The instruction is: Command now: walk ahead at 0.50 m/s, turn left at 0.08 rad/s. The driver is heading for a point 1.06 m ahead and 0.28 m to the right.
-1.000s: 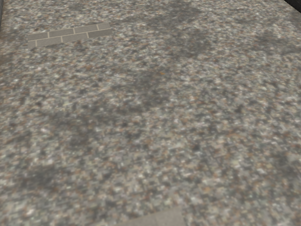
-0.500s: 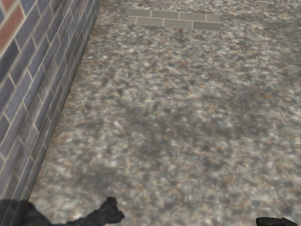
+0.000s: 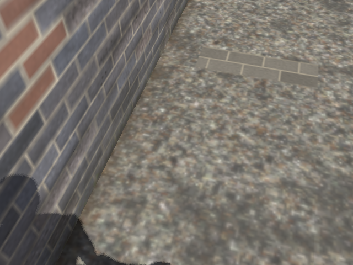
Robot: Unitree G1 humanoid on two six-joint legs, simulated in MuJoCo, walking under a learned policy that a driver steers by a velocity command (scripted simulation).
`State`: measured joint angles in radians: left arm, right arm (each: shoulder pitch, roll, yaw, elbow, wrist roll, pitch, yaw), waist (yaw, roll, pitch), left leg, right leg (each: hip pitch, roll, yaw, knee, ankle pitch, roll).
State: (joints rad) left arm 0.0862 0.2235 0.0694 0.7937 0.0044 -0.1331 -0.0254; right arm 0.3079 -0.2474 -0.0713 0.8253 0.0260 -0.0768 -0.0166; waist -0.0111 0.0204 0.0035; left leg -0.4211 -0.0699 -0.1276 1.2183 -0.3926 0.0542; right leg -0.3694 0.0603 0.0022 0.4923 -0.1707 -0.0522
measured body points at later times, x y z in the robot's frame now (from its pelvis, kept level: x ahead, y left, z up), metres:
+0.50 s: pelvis +0.23 +0.01 +0.01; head +0.26 +0.02 +0.46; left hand +0.40 +0.27 -0.10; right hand +0.30 -0.28 -0.09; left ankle +0.27 +0.13 -0.73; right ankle +0.19 -0.12 -0.65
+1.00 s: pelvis +0.43 -0.15 +0.01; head +0.45 -0.19 +0.46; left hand +0.64 +0.05 -0.08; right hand +0.45 -0.47 -0.10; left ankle +0.55 +0.00 -0.65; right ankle +0.42 -0.21 -0.73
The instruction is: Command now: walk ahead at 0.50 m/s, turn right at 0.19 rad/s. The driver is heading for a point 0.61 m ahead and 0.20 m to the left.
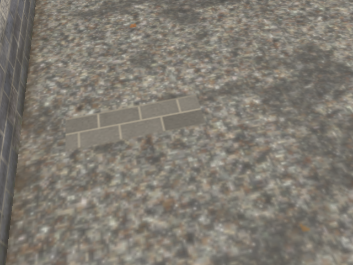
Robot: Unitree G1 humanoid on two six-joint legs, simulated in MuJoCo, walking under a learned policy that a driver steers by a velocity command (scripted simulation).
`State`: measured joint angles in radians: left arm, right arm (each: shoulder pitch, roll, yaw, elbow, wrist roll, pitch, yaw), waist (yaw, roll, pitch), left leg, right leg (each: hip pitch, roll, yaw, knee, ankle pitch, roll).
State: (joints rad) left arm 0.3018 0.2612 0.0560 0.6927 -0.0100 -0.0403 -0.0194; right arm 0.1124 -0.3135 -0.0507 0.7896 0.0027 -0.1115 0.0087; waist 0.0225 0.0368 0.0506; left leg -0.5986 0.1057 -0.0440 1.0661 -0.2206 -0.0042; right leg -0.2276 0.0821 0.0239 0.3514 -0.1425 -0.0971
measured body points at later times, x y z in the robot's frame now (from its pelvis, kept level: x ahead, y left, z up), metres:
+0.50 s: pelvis +0.30 +0.06 -0.02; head +0.34 +0.06 +0.43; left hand +0.35 +0.34 -0.13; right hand +0.49 -0.19 -0.12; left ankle +0.35 +0.13 -0.75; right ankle +0.20 -0.09 -0.64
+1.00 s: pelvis +0.56 +0.05 -0.01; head +0.60 +0.05 +0.44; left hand +0.60 +0.34 -0.11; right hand +0.78 -0.15 -0.13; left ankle +0.46 +0.17 -0.68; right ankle +0.67 -0.02 -0.75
